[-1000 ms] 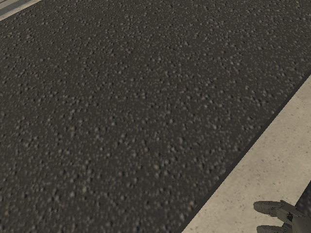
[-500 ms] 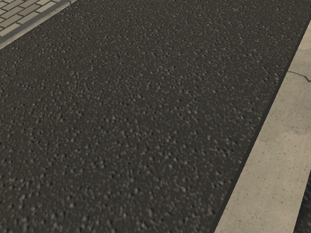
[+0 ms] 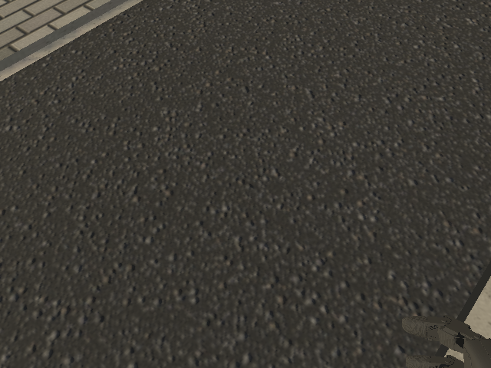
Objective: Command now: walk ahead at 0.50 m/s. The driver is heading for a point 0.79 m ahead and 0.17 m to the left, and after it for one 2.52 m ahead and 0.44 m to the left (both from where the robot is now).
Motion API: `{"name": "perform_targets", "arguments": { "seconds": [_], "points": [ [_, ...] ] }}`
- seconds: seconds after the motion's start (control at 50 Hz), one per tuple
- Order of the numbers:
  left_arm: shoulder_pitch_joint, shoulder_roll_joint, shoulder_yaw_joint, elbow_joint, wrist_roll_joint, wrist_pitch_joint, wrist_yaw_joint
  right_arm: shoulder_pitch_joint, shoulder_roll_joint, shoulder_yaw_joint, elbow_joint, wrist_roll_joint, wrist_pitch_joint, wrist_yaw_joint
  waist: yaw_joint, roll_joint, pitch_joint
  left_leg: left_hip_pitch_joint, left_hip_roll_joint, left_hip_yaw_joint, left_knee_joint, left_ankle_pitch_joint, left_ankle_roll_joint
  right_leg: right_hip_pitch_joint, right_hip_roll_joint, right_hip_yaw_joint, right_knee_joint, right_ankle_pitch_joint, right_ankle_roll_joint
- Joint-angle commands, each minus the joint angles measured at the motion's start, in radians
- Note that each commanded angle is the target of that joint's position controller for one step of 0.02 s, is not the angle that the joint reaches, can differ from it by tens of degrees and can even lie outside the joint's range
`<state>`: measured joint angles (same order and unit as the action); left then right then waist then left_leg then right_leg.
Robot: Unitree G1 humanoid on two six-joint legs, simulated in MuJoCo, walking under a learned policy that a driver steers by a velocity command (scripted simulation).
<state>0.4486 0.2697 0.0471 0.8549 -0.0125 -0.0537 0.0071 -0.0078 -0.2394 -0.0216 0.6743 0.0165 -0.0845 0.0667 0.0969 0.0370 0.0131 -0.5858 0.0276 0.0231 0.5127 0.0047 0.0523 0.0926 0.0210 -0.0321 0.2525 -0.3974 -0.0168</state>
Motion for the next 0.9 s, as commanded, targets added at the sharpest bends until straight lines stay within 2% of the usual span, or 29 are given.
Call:
{"name": "perform_targets", "arguments": {
  "seconds": [0.02,0.04,0.06,0.08,0.1,0.12,0.14,0.16,0.18,0.22,0.26,0.36,0.4,0.44,0.48,0.5,0.52,0.54,0.56,0.58,0.6,0.62,0.64,0.66,0.68,0.72,0.78,0.84,0.9],
  "points": [
    [-0.031,0.188,0.046,-0.040,0.001,0.007,0.013,0.143,-0.164,-0.065,-0.018,-0.008,-0.016,-0.012,-0.164,-0.136,-0.100,0.273,-0.063,0.056,-0.032,-0.032,0.064,-0.015,-0.220,0.066,0.263,0.996,-0.102],
    [-0.032,0.165,0.035,-0.059,0.014,0.006,0.017,0.321,-0.217,-0.082,0.024,-0.017,-0.012,-0.025,-0.232,-0.096,-0.234,0.595,0.050,-0.057,0.036,0.037,0.113,-0.208,-0.181,0.046,0.509,0.817,-0.071],
    [0.098,0.031,-0.005,-0.081,0.020,-0.013,0.006,0.416,-0.313,-0.103,0.042,-0.033,-0.009,-0.031,-0.184,0.168,-0.398,1.013,0.322,-0.541,-0.004,-0.095,0.286,-0.640,-0.001,0.034,0.934,0.210,0.007],
    [0.077,0.083,0.002,-0.059,0.008,-0.039,-0.002,0.438,-0.234,-0.084,0.052,-0.014,-0.003,-0.031,-0.214,0.194,-0.481,1.049,0.367,-0.785,-0.158,-0.213,0.313,-0.766,0.033,0.177,1.080,-0.169,0.009],
    [-0.033,0.154,0.025,-0.091,-0.023,-0.051,-0.010,0.363,-0.199,-0.070,0.050,-0.006,0.001,-0.036,-0.208,0.127,-0.294,0.907,0.329,-0.631,-0.186,-0.279,0.257,-0.859,-0.030,0.173,1.127,-0.123,0.001],
    [-0.111,0.153,0.022,-0.113,-0.027,-0.056,-0.008,0.294,-0.173,-0.062,0.043,-0.005,0.004,-0.040,-0.180,0.048,-0.178,0.734,0.289,-0.493,-0.212,-0.242,0.222,-0.851,-0.084,0.132,1.080,-0.027,-0.005],
    [-0.152,0.142,0.024,-0.120,-0.011,-0.054,-0.002,0.243,-0.146,-0.054,0.044,-0.012,0.002,-0.038,-0.146,0.003,-0.094,0.580,0.247,-0.401,-0.248,-0.166,0.205,-0.816,-0.119,0.110,1.012,0.036,-0.002],
    [-0.137,0.133,0.029,-0.117,-0.002,-0.043,0.003,0.214,-0.120,-0.046,0.042,-0.024,-0.005,-0.034,-0.106,0.026,-0.067,0.479,0.210,-0.334,-0.282,-0.106,0.191,-0.747,-0.150,0.117,0.960,0.084,-0.002],
    [-0.108,0.112,0.027,-0.107,-0.002,-0.030,0.004,0.201,-0.114,-0.045,0.046,-0.027,-0.010,-0.032,-0.084,0.048,-0.063,0.421,0.193,-0.301,-0.313,-0.088,0.193,-0.698,-0.159,0.117,0.934,0.108,0.004],
    [-0.098,0.082,0.022,-0.103,0.003,-0.012,0.009,0.209,-0.128,-0.050,0.064,-0.020,-0.024,-0.031,-0.066,0.043,-0.045,0.363,0.184,-0.242,-0.355,-0.033,0.209,-0.683,-0.169,0.104,0.879,0.134,0.019],
    [-0.170,0.076,0.020,-0.128,0.011,-0.008,0.012,0.231,-0.154,-0.058,0.084,-0.020,-0.026,-0.040,-0.076,0.029,-0.012,0.358,0.180,-0.197,-0.380,0.015,0.213,-0.739,-0.179,0.099,0.784,0.220,0.036],
    [-0.350,0.046,0.006,-0.167,0.008,-0.027,-0.006,0.304,-0.189,-0.064,0.117,-0.008,-0.011,-0.058,-0.140,0.009,0.020,0.408,0.141,-0.099,-0.388,0.027,0.160,-0.722,-0.143,0.063,0.446,0.484,0.035],
    [-0.415,0.046,0.003,-0.185,0.001,-0.032,-0.016,0.348,-0.202,-0.066,0.138,-0.001,-0.004,-0.059,-0.169,0.009,0.034,0.455,0.159,-0.101,-0.379,0.001,0.158,-0.715,-0.126,0.052,0.371,0.509,0.033],
    [-0.461,0.050,0.003,-0.203,0.005,-0.040,-0.029,0.372,-0.199,-0.064,0.158,-0.003,0.012,-0.064,-0.181,0.010,0.049,0.516,0.172,-0.096,-0.322,0.120,0.146,-0.712,-0.101,0.046,0.303,0.501,0.020],
    [-0.457,0.065,0.009,-0.210,0.012,-0.048,-0.042,0.376,-0.205,-0.066,0.172,-0.004,0.028,-0.071,-0.165,0.033,0.019,0.582,0.186,-0.098,-0.235,0.247,0.118,-0.672,-0.076,0.049,0.255,0.455,-0.005],
    [-0.424,0.081,0.016,-0.202,0.016,-0.050,-0.045,0.364,-0.210,-0.068,0.173,-0.004,0.034,-0.074,-0.143,0.047,-0.009,0.601,0.187,-0.104,-0.187,0.304,0.100,-0.619,-0.062,0.047,0.237,0.435,-0.020],
    [-0.349,0.100,0.026,-0.178,0.022,-0.052,-0.044,0.334,-0.216,-0.069,0.169,-0.001,0.038,-0.078,-0.096,0.051,-0.051,0.601,0.166,-0.092,-0.105,0.393,0.077,-0.513,-0.037,0.030,0.199,0.456,-0.039],
    [-0.243,0.139,0.042,-0.143,0.032,-0.056,-0.038,0.332,-0.196,-0.061,0.166,-0.004,0.039,-0.079,-0.049,0.027,-0.122,0.569,0.110,-0.064,0.033,0.416,0.042,-0.343,-0.036,0.018,0.160,0.590,-0.067],
    [-0.132,0.217,0.057,-0.127,0.053,-0.055,-0.028,0.365,-0.139,-0.039,0.140,-0.032,0.031,-0.079,-0.035,-0.095,-0.273,0.385,0.045,-0.031,0.283,0.134,-0.008,-0.032,-0.213,0.174,0.268,1.019,-0.141],
    [-0.110,0.224,0.053,-0.119,0.048,-0.039,-0.025,0.526,-0.045,-0.005,0.168,-0.034,0.022,-0.067,-0.079,-0.313,-0.415,0.075,-0.087,-0.032,0.621,-0.634,-0.077,0.273,-0.455,0.470,0.290,1.204,-0.330],
    [-0.070,0.159,0.041,-0.113,0.025,-0.024,-0.029,0.516,-0.140,-0.027,0.199,-0.009,0.022,-0.063,-0.029,-0.225,-0.480,0.031,-0.069,-0.154,0.723,-0.721,-0.079,0.249,-0.432,0.526,0.244,1.022,-0.333],
    [-0.142,0.140,0.034,-0.121,0.016,-0.016,-0.028,0.411,-0.184,-0.042,0.171,0.013,0.029,-0.065,-0.030,-0.170,-0.342,-0.032,-0.028,-0.136,0.742,-0.670,-0.080,0.129,-0.384,0.427,0.199,0.900,-0.290],
    [-0.230,0.104,0.021,-0.129,0.018,-0.013,-0.024,0.346,-0.167,-0.040,0.158,0.013,0.042,-0.074,-0.055,-0.107,-0.242,-0.037,0.010,-0.115,0.696,-0.606,-0.088,-0.007,-0.343,0.349,0.158,0.806,-0.253],
    [-0.296,0.074,0.010,-0.132,0.026,-0.014,-0.023,0.322,-0.156,-0.043,0.157,0.003,0.062,-0.083,-0.085,-0.092,-0.176,0.010,0.044,-0.119,0.631,-0.554,-0.096,-0.148,-0.323,0.294,0.115,0.727,-0.235],
    [-0.341,0.064,0.008,-0.127,0.039,-0.016,-0.023,0.337,-0.140,-0.044,0.161,0.000,0.083,-0.090,-0.121,-0.127,-0.144,0.110,0.067,-0.119,0.560,-0.513,-0.103,-0.278,-0.298,0.243,0.071,0.661,-0.217],
    [-0.397,0.084,0.016,-0.119,0.055,-0.019,-0.020,0.377,-0.112,-0.043,0.172,-0.005,0.112,-0.105,-0.155,-0.174,-0.121,0.233,0.046,-0.073,0.461,-0.466,-0.116,-0.416,-0.266,0.150,0.021,0.614,-0.215],
    [-0.395,0.139,0.038,-0.105,0.039,-0.006,0.002,0.336,-0.127,-0.051,0.146,-0.010,0.127,-0.110,-0.135,-0.168,-0.131,0.228,0.048,-0.045,0.407,-0.384,-0.107,-0.407,-0.297,0.118,-0.006,0.500,-0.235],
    [-0.390,0.147,0.044,-0.090,0.030,0.018,0.025,0.263,-0.137,-0.061,0.108,-0.007,0.139,-0.104,-0.110,-0.155,-0.103,0.191,0.064,-0.036,0.381,-0.357,-0.091,-0.386,-0.325,0.112,-0.041,0.295,-0.231],
    [-0.391,0.152,0.048,-0.079,0.023,0.037,0.034,0.226,-0.134,-0.067,0.085,-0.007,0.141,-0.094,-0.101,-0.147,-0.085,0.192,0.058,-0.011,0.318,-0.373,-0.077,-0.343,-0.337,0.087,-0.026,0.268,-0.217]
  ]
}}
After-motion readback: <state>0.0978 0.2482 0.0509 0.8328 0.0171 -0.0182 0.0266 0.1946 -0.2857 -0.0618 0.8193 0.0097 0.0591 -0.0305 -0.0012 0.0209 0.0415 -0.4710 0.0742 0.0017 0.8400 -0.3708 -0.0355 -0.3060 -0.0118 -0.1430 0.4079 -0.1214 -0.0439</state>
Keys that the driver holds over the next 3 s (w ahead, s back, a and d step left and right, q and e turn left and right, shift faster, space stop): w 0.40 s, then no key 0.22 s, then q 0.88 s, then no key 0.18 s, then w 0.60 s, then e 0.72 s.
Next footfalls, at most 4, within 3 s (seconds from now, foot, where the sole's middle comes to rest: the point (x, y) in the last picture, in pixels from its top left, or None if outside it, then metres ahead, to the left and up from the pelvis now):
0.04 left None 0.21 0.11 -0.76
0.54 right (331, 358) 0.49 -0.12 -0.76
1.00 left None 0.42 0.12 -0.77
1.50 right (319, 351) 0.51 -0.09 -0.76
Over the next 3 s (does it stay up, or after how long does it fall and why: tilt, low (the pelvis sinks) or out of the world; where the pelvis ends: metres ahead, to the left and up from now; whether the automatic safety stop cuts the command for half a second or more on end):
stays up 0.74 0.19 0.01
